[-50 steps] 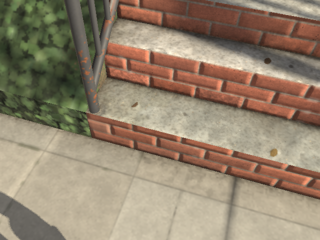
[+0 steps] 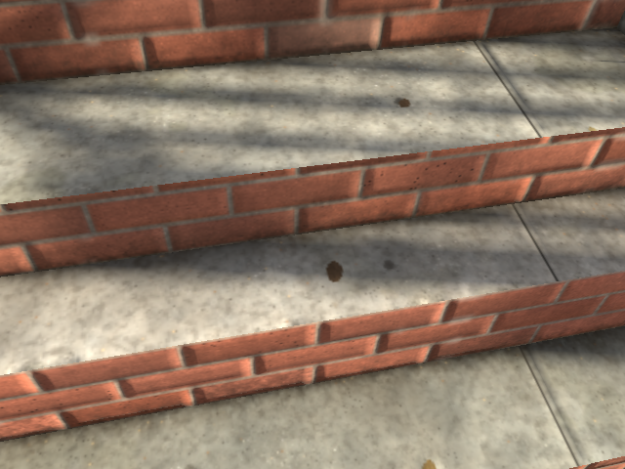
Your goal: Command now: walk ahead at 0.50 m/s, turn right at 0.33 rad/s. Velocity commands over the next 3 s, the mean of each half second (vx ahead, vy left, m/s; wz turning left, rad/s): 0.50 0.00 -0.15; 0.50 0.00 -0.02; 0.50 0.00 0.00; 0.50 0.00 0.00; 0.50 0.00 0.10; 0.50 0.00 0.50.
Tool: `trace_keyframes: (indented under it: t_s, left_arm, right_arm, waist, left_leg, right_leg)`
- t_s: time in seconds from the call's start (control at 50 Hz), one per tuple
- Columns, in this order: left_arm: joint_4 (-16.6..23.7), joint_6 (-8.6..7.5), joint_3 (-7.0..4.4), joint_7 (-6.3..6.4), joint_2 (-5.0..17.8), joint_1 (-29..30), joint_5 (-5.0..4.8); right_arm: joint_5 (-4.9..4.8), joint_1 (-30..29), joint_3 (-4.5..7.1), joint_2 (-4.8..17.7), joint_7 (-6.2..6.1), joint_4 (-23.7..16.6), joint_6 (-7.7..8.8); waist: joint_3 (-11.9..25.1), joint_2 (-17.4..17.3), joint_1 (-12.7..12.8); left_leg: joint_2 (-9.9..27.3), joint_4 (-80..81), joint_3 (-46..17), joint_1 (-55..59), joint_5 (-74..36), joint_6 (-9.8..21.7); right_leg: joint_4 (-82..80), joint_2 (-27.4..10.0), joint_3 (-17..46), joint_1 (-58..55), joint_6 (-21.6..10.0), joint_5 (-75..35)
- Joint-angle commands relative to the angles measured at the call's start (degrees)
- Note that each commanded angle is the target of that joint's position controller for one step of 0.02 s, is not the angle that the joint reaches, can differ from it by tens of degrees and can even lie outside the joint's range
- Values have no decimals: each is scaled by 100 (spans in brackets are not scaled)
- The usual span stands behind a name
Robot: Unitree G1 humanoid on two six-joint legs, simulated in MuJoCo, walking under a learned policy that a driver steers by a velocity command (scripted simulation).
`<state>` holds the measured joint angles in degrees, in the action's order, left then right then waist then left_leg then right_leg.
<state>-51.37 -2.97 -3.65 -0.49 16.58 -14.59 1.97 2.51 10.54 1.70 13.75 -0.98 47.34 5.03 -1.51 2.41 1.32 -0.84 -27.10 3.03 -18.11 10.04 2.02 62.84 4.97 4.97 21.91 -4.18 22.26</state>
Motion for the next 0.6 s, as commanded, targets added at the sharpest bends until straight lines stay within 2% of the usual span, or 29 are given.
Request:
trace_keyframes:
  t_s: [0.02, 0.06, 0.08, 0.12, 0.18, 0.2, 0.22, 0.24, 0.26, 0.28, 0.3, 0.32, 0.34, 0.36, 0.38, 0.4, 0.42, 0.44, 0.46, 0.5, 0.52, 0.54, 0.6]
  left_arm:
    - [254, 19, 33, -85, 180, -113, 128]
    - [256, 24, 86, -89, 34, -72, 89]
    - [286, 19, 114, -90, -8, 20, 84]
    - [299, 36, 204, -94, -174, 216, 59]
    - [380, 22, 293, 8, -218, 650, -27]
    - [331, 25, 310, 66, -228, 554, -49]
    - [204, -4, 335, 114, -274, 191, -46]
    - [144, -63, 349, 139, -328, -48, -44]
    - [50, -121, 317, 157, -269, -245, -10]
    - [-12, -172, 278, 147, -91, -516, 84]
    - [-50, -201, 167, 159, 484, -835, 149]
    - [-89, -92, 35, 150, 817, -980, -4]
    - [-42, -26, -30, 95, 749, -767, -117]
    - [-2, -16, 35, 53, 481, -338, -164]
    - [-6, -19, 100, 38, 295, -93, -120]
    - [-37, -50, 152, 76, 129, -110, -98]
    - [-120, -82, 166, 105, 60, -213, -64]
    - [-283, -115, 163, 120, 50, -524, -17]
    - [-409, -156, 150, 116, 79, -742, -22]
    - [-616, -203, 157, 135, 102, -998, -51]
    - [-700, -218, 173, 172, 85, -1154, -55]
    - [-825, -237, 169, 190, 95, -1408, -33]
    - [-1046, -331, 187, 234, 167, -1669, -76]
  right_arm:
    - [-59, 534, 105, 480, 9, -13, 131]
    - [-90, 700, 116, 525, 58, 144, 239]
    - [-102, 711, 109, 503, 78, 184, 276]
    - [-98, 464, 69, 469, 78, 140, 292]
    - [-161, 659, 103, 637, 58, 182, 234]
    - [-159, 871, 123, 666, 49, 258, 189]
    - [-181, 1019, 101, 571, 23, 329, 153]
    - [-281, 891, 74, 518, 19, 317, 102]
    - [-351, 875, 81, 527, 36, 319, 65]
    - [-353, 750, 48, 419, 52, 223, 39]
    - [-313, 965, -52, 3, 54, 46, 4]
    - [-321, 1539, -103, -174, -12, 217, -152]
    - [-89, 1497, -11, 139, -45, 345, -265]
    - [60, 1003, 44, 174, -1, 226, -273]
    - [20, 681, 94, 232, 50, 103, -267]
    - [12, 672, 117, 238, 88, 97, -277]
    - [6, 839, 111, 126, 107, 197, -285]
    - [-15, 1021, 75, -99, 73, 271, -303]
    - [-23, 887, 69, -179, 31, 143, -317]
    - [-31, 272, 19, -285, -18, -212, -354]
    - [-1, 13, -11, -314, -31, -382, -378]
    - [-44, -184, -50, -422, -90, -494, -422]
    - [-4, -1004, -189, -581, -148, -1082, -491]
  waist:
    - [51, -718, -116]
    - [334, -683, -18]
    - [438, -651, 14]
    - [552, -829, 88]
    - [596, -1165, -123]
    - [664, -1405, -179]
    - [782, -1399, -119]
    - [807, -1122, 111]
    - [766, -761, 229]
    - [721, -417, 331]
    - [840, 806, 163]
    - [1245, 1369, 139]
    - [646, 680, 130]
    - [-38, 204, 20]
    - [-441, 159, -142]
    - [-453, 95, -212]
    - [-298, -6, -255]
    - [47, 104, -182]
    - [169, 34, -171]
    - [22, 63, -80]
    - [-6, 40, -38]
    - [22, 276, 57]
    - [-276, 22, 80]
  left_leg:
    - [1490, 1709, -1475, 784, -854, 765]
    - [1425, 1401, -884, 944, -2929, 845]
    - [1383, 1324, -640, 972, -3455, 848]
    - [1227, 1195, -251, 761, -4005, 741]
    - [1220, 1072, -248, 892, -4077, 638]
    - [1270, 949, -325, 1029, -3823, 684]
    - [1348, 729, -367, 966, -3774, 753]
    - [1294, 257, -328, 859, -3809, 744]
    - [1083, -414, -197, 771, -3650, 657]
    - [868, -1291, -109, 314, -2820, 512]
    - [328, -2712, 195, -889, 293, 174]
    - [30, -4202, 151, -1054, 2184, 71]
    - [218, -5512, -26, -1550, 2181, 3]
    - [344, -6071, -194, -2081, 1737, -37]
    - [455, -5954, -248, -2442, 1398, -55]
    - [497, -5923, -263, -2437, 1056, -80]
    - [427, -6084, -184, -2334, 787, -84]
    - [176, -7325, 40, -2488, 911, -16]
    - [234, -7777, -80, -2953, 950, 30]
    - [302, -8251, -181, -3996, 1142, 111]
    - [336, -8425, -255, -4416, 1198, 146]
    - [272, -9143, -212, -4906, 1492, 194]
    - [405, -9696, -458, -6180, 1939, 269]
  right_leg:
    - [449, -474, 150, 1037, 160, -530]
    - [212, -383, -56, 904, 273, -656]
    - [-185, -409, -132, 800, 332, -699]
    - [-1096, -460, -470, 213, 421, -738]
    - [-2347, -414, -791, -259, 431, -906]
    - [-2477, -362, -913, -359, 393, -857]
    - [-2667, -323, -948, -772, 298, -1110]
    - [-3261, -276, -1002, -1190, 189, -1454]
    - [-3868, -195, -1072, -1519, 130, -1642]
    - [-4202, -510, -723, -2010, 86, -1994]
    - [-4379, -1944, 1033, -2769, -145, -4038]
    - [-4681, -2770, 1690, -2393, -1181, -3486]
    - [-5040, -2641, 1891, -1663, -1528, -1359]
    - [-5258, -2257, 1599, -1066, -1390, -28]
    - [-5303, -1961, 1291, -812, -1100, 82]
    - [-5307, -1796, 1028, -714, -984, -341]
    - [-5212, -1676, 801, -735, -950, -890]
    - [-5009, -1767, 797, -927, -1147, -1626]
    - [-4883, -1819, 813, -1177, -1208, -1678]
    - [-4897, -1924, 935, -1505, -1220, -1322]
    - [-4921, -1985, 1016, -1670, -1203, -1101]
    - [-4996, -2111, 1177, -1882, -1278, -800]
    - [-5188, -2324, 1294, -2162, -1134, 188]
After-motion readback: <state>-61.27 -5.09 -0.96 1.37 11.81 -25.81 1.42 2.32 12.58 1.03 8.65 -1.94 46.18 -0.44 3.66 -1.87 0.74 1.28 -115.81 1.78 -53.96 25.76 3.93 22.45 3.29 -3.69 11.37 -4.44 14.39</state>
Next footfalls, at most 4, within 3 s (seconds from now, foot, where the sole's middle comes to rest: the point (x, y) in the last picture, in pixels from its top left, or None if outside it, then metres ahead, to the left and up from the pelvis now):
0.28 right None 0.16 -0.11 -0.77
0.84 left None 0.40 0.15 -0.58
1.46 right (371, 285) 0.66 -0.07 -0.36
1.84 left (278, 110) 0.91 0.11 -0.19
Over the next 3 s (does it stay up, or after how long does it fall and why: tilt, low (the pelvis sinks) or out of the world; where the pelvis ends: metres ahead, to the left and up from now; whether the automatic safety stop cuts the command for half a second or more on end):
stays up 1.41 0.06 0.94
